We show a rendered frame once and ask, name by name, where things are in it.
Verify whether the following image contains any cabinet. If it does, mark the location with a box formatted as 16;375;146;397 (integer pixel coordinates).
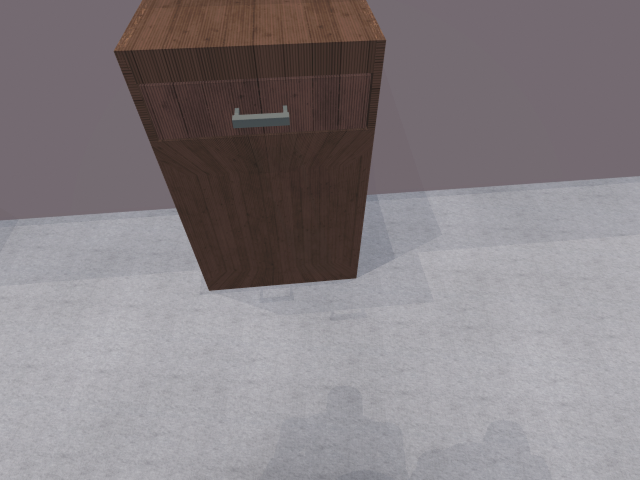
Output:
114;0;386;291

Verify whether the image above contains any drawer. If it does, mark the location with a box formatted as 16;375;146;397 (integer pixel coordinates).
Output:
140;73;371;140

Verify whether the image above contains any handle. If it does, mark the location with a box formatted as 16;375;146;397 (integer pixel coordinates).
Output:
232;105;290;128

